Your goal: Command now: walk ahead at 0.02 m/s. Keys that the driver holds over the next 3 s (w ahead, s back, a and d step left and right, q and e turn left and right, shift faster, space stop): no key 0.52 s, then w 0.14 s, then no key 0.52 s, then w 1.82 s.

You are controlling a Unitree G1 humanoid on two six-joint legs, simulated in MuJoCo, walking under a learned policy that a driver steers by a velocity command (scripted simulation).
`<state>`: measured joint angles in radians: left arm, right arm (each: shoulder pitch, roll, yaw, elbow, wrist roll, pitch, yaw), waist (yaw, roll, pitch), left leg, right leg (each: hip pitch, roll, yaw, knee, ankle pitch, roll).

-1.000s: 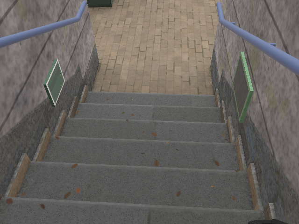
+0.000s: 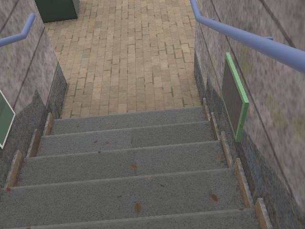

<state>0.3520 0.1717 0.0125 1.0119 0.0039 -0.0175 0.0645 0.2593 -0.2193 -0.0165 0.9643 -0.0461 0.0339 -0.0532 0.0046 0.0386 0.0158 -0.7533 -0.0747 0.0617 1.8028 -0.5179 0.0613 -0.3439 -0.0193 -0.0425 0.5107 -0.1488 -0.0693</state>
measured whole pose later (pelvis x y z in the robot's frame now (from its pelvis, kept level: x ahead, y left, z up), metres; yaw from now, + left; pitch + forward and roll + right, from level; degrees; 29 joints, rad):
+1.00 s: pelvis -0.04 +0.14 +0.10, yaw +3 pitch +0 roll +0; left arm 0.20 0.26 0.05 0.93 0.02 0.01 0.01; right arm 0.48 -0.22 -0.01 0.97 -0.04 -0.07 -0.06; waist -0.07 -0.05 0.02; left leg -0.22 -0.15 0.00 0.86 -0.64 0.14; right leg -0.50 0.07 0.20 0.67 0.19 0.01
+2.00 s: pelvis +0.24 +0.22 +0.00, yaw +2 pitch +0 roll -1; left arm 0.28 0.27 0.08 0.93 0.03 0.03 -0.03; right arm 0.57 -0.21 -0.03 0.99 0.00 -0.05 0.00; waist -0.01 -0.05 0.02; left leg -0.09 -0.08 0.04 0.43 -0.34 0.10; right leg -0.69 -0.01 0.09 1.05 -0.03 -0.06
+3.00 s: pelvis +0.78 +0.28 -0.32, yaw +1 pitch -1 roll +0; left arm 0.45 0.19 0.02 1.06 0.01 -0.03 0.06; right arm 0.17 -0.16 -0.04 0.95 -0.01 -0.04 0.01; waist 0.08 -0.04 0.03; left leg -0.34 -0.04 0.08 0.56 -0.20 0.10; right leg -0.48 0.06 0.02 1.83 -0.67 -0.10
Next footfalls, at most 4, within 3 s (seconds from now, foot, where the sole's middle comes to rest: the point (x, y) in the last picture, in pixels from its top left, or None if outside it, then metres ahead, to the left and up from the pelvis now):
0.40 left None -0.11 0.19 -0.62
1.18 right None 0.14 0.04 -0.77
1.74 left None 0.20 0.26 -0.77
2.32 right None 0.54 0.18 -0.93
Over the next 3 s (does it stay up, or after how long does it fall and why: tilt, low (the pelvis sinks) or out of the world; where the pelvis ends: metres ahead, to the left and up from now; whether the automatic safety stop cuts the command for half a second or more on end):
stays up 0.78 0.28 -0.32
